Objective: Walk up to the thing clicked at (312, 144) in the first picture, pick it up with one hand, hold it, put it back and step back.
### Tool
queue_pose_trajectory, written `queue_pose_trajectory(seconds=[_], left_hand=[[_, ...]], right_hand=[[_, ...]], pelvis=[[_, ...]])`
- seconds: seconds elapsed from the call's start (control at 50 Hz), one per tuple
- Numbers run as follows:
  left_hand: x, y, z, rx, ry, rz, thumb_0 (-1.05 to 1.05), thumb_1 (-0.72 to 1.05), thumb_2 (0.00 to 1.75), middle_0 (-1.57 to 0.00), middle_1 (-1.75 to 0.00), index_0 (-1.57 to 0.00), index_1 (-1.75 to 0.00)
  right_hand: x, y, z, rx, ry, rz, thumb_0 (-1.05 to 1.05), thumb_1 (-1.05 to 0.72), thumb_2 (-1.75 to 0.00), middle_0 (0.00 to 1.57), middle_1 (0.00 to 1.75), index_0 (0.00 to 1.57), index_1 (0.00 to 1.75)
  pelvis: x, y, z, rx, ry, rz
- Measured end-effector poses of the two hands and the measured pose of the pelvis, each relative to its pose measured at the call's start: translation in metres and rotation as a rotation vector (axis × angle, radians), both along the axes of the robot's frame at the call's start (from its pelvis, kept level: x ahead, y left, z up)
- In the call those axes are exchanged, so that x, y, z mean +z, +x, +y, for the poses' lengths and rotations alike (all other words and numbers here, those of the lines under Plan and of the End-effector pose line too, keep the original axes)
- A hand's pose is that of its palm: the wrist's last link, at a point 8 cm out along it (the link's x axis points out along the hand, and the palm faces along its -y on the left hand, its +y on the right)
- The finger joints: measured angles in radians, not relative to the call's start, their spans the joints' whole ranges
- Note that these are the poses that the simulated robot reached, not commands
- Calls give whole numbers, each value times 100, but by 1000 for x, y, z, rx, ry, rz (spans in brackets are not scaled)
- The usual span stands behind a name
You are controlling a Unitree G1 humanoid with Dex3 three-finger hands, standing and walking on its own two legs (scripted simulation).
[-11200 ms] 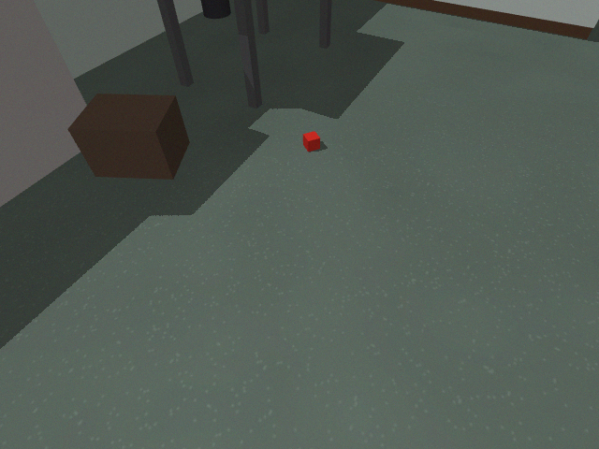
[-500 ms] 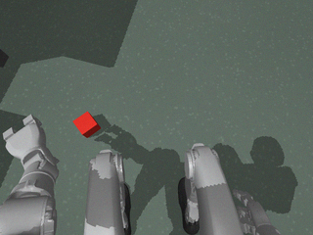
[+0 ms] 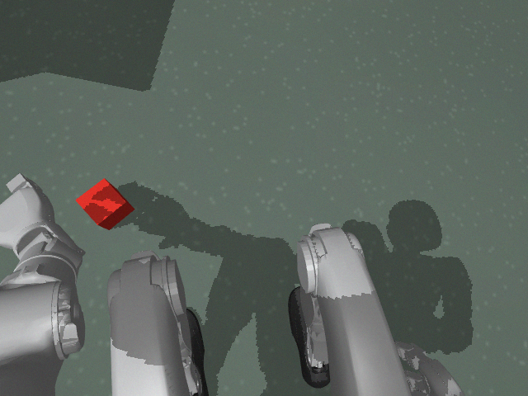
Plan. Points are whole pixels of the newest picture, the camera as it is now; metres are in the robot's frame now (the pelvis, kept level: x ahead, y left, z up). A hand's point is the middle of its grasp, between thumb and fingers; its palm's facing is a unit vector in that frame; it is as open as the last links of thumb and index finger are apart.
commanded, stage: rise first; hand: left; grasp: from above
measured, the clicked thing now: (106, 204) +0.46 +0.28 -0.33
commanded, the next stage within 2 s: none
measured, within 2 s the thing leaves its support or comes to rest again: neither
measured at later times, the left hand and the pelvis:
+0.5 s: hand (63, 223) +0.40 +0.31 -0.21, palm faces -0.31 -0.32 -0.90, open 13.5 cm; pelvis +0.01 +0.00 -0.03, yaw -1 degrees
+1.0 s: hand (72, 216) +0.42 +0.30 -0.22, palm faces -0.31 -0.31 -0.90, open 13.7 cm; pelvis +0.01 +0.00 -0.04, yaw -2 degrees
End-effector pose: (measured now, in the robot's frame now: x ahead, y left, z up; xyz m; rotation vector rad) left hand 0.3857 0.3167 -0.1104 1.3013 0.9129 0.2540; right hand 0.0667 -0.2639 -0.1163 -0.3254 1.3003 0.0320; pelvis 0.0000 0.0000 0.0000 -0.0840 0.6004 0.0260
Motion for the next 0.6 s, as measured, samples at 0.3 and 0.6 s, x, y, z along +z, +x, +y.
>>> queue_pose_trajectory(seconds=[0.3, 0.6], left_hand=[[-30, 16, -5, -44, -15, -29, 0, -44, 91, -16, -104, -18, -102], [-45, 23, -3, -33, -32, -18, 0, -45, 91, -14, -105, -17, -103]], right_hand=[[-33, -3, -6, 19, 43, 57, 1, -92, -90, 20, 30, 20, 30], [-27, -5, -4, 32, 34, 73, 0, -92, -91, 20, 30, 20, 30]], pelvis=[[-27, 5, -6, -12, 9, -12], [-32, 7, -2, -18, -12, -12]])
